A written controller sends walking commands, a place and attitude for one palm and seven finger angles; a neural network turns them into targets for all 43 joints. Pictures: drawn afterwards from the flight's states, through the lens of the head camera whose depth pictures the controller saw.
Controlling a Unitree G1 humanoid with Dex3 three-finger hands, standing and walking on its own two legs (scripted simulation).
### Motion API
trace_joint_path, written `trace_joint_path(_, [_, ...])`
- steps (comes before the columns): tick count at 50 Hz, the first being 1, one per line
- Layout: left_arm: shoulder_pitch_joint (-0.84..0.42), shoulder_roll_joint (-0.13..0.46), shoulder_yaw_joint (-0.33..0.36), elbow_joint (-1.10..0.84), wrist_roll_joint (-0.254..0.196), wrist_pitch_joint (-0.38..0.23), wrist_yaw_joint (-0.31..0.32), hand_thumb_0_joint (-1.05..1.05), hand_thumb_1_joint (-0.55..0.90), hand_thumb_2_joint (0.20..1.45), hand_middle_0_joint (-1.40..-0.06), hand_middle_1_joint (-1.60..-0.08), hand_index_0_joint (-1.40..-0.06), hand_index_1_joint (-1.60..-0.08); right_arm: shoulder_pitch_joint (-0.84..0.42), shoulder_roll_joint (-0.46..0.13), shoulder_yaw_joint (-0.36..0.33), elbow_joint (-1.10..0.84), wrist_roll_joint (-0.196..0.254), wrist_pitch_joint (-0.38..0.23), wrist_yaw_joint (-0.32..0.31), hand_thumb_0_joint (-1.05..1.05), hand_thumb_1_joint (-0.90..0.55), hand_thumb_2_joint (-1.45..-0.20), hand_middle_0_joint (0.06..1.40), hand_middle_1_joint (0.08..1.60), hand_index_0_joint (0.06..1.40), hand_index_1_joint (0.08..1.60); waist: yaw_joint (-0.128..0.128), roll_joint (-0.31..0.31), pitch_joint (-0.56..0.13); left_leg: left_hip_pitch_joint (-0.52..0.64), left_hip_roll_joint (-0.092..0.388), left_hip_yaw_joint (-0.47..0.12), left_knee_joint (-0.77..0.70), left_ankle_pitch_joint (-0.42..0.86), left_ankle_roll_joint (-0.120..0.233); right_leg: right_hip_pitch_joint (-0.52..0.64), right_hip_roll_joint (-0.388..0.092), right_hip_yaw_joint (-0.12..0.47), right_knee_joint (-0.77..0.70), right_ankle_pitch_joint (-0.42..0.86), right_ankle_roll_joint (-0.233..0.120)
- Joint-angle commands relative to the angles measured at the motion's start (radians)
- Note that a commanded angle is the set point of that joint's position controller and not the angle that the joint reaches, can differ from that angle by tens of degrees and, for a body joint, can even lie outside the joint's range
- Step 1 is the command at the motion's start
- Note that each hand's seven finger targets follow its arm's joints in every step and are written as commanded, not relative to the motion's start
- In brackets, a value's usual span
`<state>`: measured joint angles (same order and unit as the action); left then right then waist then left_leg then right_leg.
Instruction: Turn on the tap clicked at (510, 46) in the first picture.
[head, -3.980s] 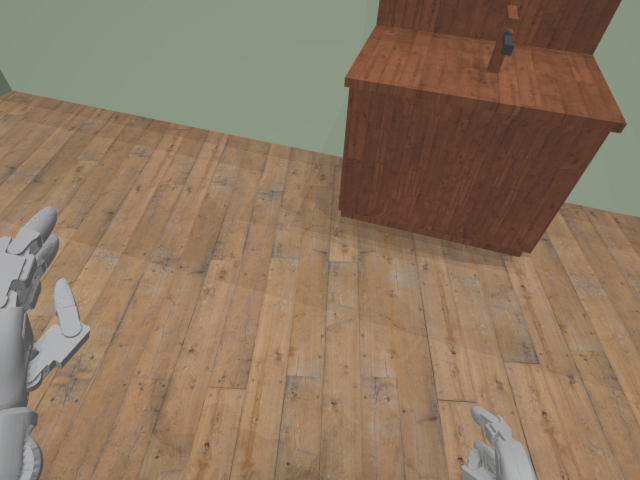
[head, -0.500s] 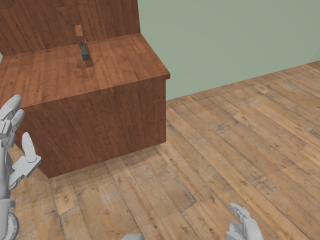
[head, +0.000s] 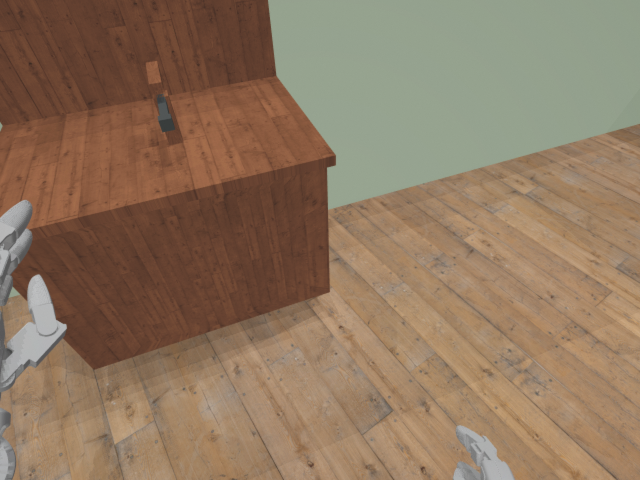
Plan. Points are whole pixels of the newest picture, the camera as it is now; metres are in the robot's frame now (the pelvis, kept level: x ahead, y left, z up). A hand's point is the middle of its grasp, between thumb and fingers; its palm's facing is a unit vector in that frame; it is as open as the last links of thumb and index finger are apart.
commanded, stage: take the last steps up to it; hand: left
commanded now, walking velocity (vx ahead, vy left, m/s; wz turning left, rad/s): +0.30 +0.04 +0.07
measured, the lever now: (166, 122) +0.81 +0.39 +0.06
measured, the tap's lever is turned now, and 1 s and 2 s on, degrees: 0 0 0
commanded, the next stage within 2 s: come to a stop and stand still in 1.74 s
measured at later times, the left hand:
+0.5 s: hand (89, 265) +0.28 +0.26 +0.18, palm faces +0.47 -0.80 -0.38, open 7.4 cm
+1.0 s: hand (164, 198) +0.40 +0.22 +0.18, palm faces +0.42 -0.79 -0.44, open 7.4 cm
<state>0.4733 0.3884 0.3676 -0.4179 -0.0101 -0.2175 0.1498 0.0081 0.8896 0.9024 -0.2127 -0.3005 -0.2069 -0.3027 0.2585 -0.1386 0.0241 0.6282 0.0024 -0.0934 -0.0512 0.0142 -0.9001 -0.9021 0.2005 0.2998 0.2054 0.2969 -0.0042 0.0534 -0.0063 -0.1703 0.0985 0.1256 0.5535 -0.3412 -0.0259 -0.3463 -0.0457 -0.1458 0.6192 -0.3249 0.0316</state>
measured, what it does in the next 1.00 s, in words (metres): walks ahead: right foot, then left foot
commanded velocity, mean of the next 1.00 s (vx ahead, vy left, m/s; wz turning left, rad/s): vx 0.30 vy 0.04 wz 0.03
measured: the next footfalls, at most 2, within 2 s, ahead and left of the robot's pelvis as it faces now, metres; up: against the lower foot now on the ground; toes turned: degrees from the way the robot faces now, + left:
right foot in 0.02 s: +0.11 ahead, -0.10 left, +0.00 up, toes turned -8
left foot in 0.40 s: +0.10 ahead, +0.13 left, +0.00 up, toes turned +9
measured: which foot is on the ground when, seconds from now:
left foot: down 0.00-0.02, up 0.04-0.38, down 0.40-0.72, up 0.74-1.00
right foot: up 0.00-0.00, down 0.02-0.42, up 0.44-0.68, down 0.70-1.00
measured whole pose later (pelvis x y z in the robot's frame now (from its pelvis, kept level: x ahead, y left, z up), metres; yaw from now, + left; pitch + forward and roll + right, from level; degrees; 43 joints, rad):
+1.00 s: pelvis +0.19 -0.02 +0.01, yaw +3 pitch +0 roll +2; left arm 0.49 0.35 0.35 -0.51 -0.02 -0.23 0.15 0.01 0.89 0.90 -0.22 -0.30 -0.21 -0.30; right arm 0.19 -0.25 -0.04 0.61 0.00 -0.06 -0.05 0.02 -0.91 -0.90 0.20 0.30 0.20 0.30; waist 0.00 -0.01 0.08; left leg -0.45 0.09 0.10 0.78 -0.31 0.00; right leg -0.21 -0.05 -0.15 0.48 -0.27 -0.05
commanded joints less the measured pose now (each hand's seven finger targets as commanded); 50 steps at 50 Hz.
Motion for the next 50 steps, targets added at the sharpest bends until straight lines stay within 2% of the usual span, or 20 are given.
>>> trace_joint_path(1, [-0.148,0.165,0.078,-0.144,0.012,-0.020,0.017,0.000,0.900,0.900,-0.200,-0.300,-0.200,-0.300,-0.134,-0.139,-0.063,-0.141,0.005,-0.028,-0.025,0.000,-0.900,-0.900,0.200,0.300,0.200,0.300,0.015,-0.346,-0.056,-0.463,-0.052,0.017,0.442,-0.234,0.060,0.354,-0.256,0.498,-0.334,-0.193,-0.161])
trace_joint_path(2, [-0.196,0.184,0.091,-0.190,-0.001,-0.025,0.019,0.000,0.900,0.900,-0.200,-0.300,-0.200,-0.300,-0.193,-0.159,-0.061,-0.162,0.004,-0.040,-0.021,0.000,-0.900,-0.900,0.200,0.300,0.200,0.300,0.032,-0.374,-0.023,-0.533,-0.073,-0.086,0.644,-0.224,0.037,0.293,-0.387,0.712,-0.441,-0.219,-0.224])
trace_joint_path(4, [-0.217,0.187,0.095,-0.213,0.002,-0.053,0.006,0.000,0.900,0.900,-0.200,-0.300,-0.200,-0.300,-0.159,-0.170,-0.071,-0.131,-0.005,-0.042,-0.006,0.000,-0.900,-0.900,0.200,0.300,0.200,0.300,0.006,-0.222,-0.004,-0.470,-0.017,-0.153,0.714,-0.082,0.019,0.146,-0.349,0.630,-0.468,-0.397,-0.221])
trace_joint_path(8, [-0.137,0.210,0.142,-0.301,-0.001,-0.075,0.010,0.000,0.900,0.900,-0.200,-0.300,-0.200,-0.300,-0.175,-0.157,-0.058,-0.129,-0.003,-0.009,-0.006,0.000,-0.900,-0.900,0.200,0.300,0.200,0.300,-0.003,-0.121,-0.039,-0.364,0.010,-0.103,0.556,0.023,0.005,0.085,-0.282,0.297,-0.440,-0.159,-0.192])
trace_joint_path(14, [0.006,0.158,0.140,-0.295,-0.019,-0.063,0.039,0.000,0.900,0.900,-0.200,-0.300,-0.200,-0.300,-0.133,-0.146,-0.069,-0.169,-0.007,-0.022,-0.017,0.000,-0.900,-0.900,0.200,0.300,0.200,0.300,0.025,-0.125,-0.114,-0.242,-0.032,0.004,0.144,-0.007,0.027,0.209,-0.262,0.261,-0.371,-0.059,-0.213])
trace_joint_path(18, [-0.039,0.122,0.095,-0.262,-0.024,-0.053,0.047,0.000,0.900,0.900,-0.200,-0.300,-0.200,-0.300,-0.094,-0.163,-0.076,-0.173,-0.004,-0.025,-0.032,0.000,-0.900,-0.900,0.200,0.300,0.200,0.300,-0.003,-0.112,-0.105,-0.037,-0.061,0.033,-0.088,0.045,0.035,0.147,-0.175,0.189,-0.239,-0.125,-0.143])
trace_joint_path(19, [-0.060,0.121,0.089,-0.251,-0.025,-0.053,0.045,0.000,0.900,0.900,-0.200,-0.300,-0.200,-0.300,-0.084,-0.175,-0.081,-0.173,-0.001,-0.022,-0.039,0.000,-0.900,-0.900,0.200,0.300,0.200,0.300,-0.012,-0.062,-0.093,0.030,-0.034,-0.016,-0.139,0.025,0.054,0.088,-0.131,0.165,-0.138,-0.123,-0.112])
trace_joint_path(21, [-0.125,0.102,0.061,-0.288,-0.019,-0.067,0.042,0.000,0.900,0.900,-0.200,-0.300,-0.200,-0.300,-0.099,-0.205,-0.085,-0.191,0.012,-0.021,-0.038,0.000,-0.900,-0.900,0.200,0.300,0.200,0.300,-0.014,0.248,-0.038,0.172,0.262,-0.490,-0.280,0.078,0.194,-0.223,0.022,0.034,0.235,-0.232,-0.029])
trace_joint_path(22, [-0.147,0.136,0.080,-0.275,-0.003,-0.078,0.041,0.000,0.900,0.900,-0.200,-0.300,-0.200,-0.300,-0.109,-0.186,-0.076,-0.190,0.005,-0.030,-0.032,0.000,-0.900,-0.900,0.200,0.300,0.200,0.300,-0.014,0.178,-0.007,0.167,0.313,-0.567,-0.317,0.213,0.250,-0.309,0.022,0.081,0.393,-0.253,-0.032])
trace_joint_path(24, [-0.146,0.145,0.068,-0.240,0.005,-0.066,0.024,0.000,0.900,0.900,-0.200,-0.300,-0.200,-0.300,-0.118,-0.179,-0.072,-0.158,0.001,-0.036,-0.026,0.000,-0.900,-0.900,0.200,0.300,0.200,0.300,-0.011,0.155,0.024,0.075,0.290,-0.471,-0.295,0.173,0.260,-0.325,-0.038,0.122,0.474,-0.177,-0.027])
trace_joint_path(28, [-0.098,0.127,0.057,-0.350,0.000,-0.067,0.020,0.000,0.900,0.900,-0.200,-0.300,-0.200,-0.300,-0.104,-0.175,-0.074,-0.149,0.005,-0.064,-0.011,0.000,-0.900,-0.900,0.200,0.300,0.200,0.300,0.005,0.193,-0.029,0.074,0.175,-0.205,-0.230,0.350,0.201,-0.201,-0.024,0.048,0.267,-0.062,-0.015])
trace_joint_path(33, [-0.075,0.157,0.115,-0.265,-0.008,-0.051,0.026,0.000,0.900,0.900,-0.200,-0.300,-0.200,-0.300,-0.126,-0.167,-0.062,-0.145,0.001,-0.060,-0.008,0.000,-0.900,-0.900,0.200,0.300,0.200,0.300,0.011,0.128,-0.073,-0.055,0.139,-0.094,-0.060,0.326,0.134,0.158,0.051,-0.056,-0.102,0.067,-0.018])
trace_joint_path(34, [-0.084,0.157,0.120,-0.238,-0.006,-0.047,0.027,0.000,0.900,0.900,-0.200,-0.300,-0.200,-0.300,-0.128,-0.161,-0.065,-0.140,0.006,-0.053,-0.009,0.000,-0.900,-0.900,0.200,0.300,0.200,0.300,0.019,0.044,-0.108,-0.122,0.106,-0.052,0.097,0.281,0.111,0.284,0.027,-0.013,-0.163,0.095,-0.038])
trace_joint_path(35, [-0.099,0.189,0.138,-0.222,0.003,-0.044,0.030,0.000,0.900,0.900,-0.200,-0.300,-0.200,-0.300,-0.119,-0.137,-0.066,-0.139,0.009,-0.042,-0.009,0.000,-0.900,-0.900,0.200,0.300,0.200,0.300,0.017,-0.193,-0.156,-0.277,0.018,0.022,0.383,0.140,0.076,0.409,-0.148,0.257,-0.215,0.122,-0.116])
trace_joint_path(36, [-0.071,0.184,0.142,-0.174,-0.007,-0.034,0.027,0.000,0.900,0.900,-0.200,-0.300,-0.200,-0.300,-0.135,-0.122,-0.060,-0.155,0.009,-0.042,-0.009,0.000,-0.900,-0.900,0.200,0.300,0.200,0.300,0.020,-0.393,-0.154,-0.490,-0.098,-0.012,0.618,-0.199,0.039,0.474,-0.340,0.618,-0.295,0.232,-0.229])
trace_joint_path(37, [-0.131,0.189,0.147,-0.206,-0.019,-0.040,0.023,0.000,0.900,0.900,-0.200,-0.300,-0.200,-0.300,-0.154,-0.147,-0.065,-0.150,0.005,-0.043,-0.005,0.000,-0.900,-0.900,0.200,0.300,0.200,0.300,0.016,-0.326,-0.108,-0.510,-0.060,-0.131,0.733,-0.190,0.029,0.378,-0.388,0.658,-0.349,0.146,-0.242])
trace_joint_path(39, [-0.083,0.187,0.156,-0.186,-0.021,-0.056,0.008,0.000,0.900,0.900,-0.200,-0.300,-0.200,-0.300,-0.151,-0.145,-0.066,-0.126,0.004,-0.031,0.003,0.000,-0.900,-0.900,0.200,0.300,0.200,0.300,0.012,-0.186,-0.026,-0.507,0.000,-0.162,0.751,-0.092,0.010,0.248,-0.344,0.561,-0.362,0.052,-0.246])
trace_joint_path(41, [-0.056,0.168,0.146,-0.198,-0.014,-0.070,0.003,0.000,0.900,0.900,-0.200,-0.300,-0.200,-0.300,-0.172,-0.135,-0.050,-0.119,0.005,0.001,0.006,0.000,-0.900,-0.900,0.200,0.300,0.200,0.300,0.007,-0.150,-0.050,-0.465,0.011,-0.138,0.656,-0.037,0.001,0.224,-0.280,0.352,-0.333,0.178,-0.211])
trace_joint_path(43, [-0.075,0.153,0.126,-0.239,-0.014,-0.081,0.008,0.000,0.900,0.900,-0.200,-0.300,-0.200,-0.300,-0.173,-0.145,-0.052,-0.131,0.001,0.001,0.003,0.000,-0.900,-0.900,0.200,0.300,0.200,0.300,-0.005,-0.173,-0.073,-0.398,0.015,-0.099,0.508,0.011,0.002,0.201,-0.255,0.233,-0.333,0.266,-0.191])
trace_joint_path(50, [-0.050,0.160,0.128,-0.351,-0.019,-0.065,0.047,0.000,0.900,0.900,-0.200,-0.300,-0.200,-0.300,-0.142,-0.147,-0.070,-0.184,-0.008,-0.027,-0.013,0.000,-0.900,-0.900,0.200,0.300,0.200,0.300,0.029,-0.143,-0.114,-0.192,-0.056,0.044,0.056,0.087,0.024,0.276,-0.225,0.195,-0.264,0.281,-0.185])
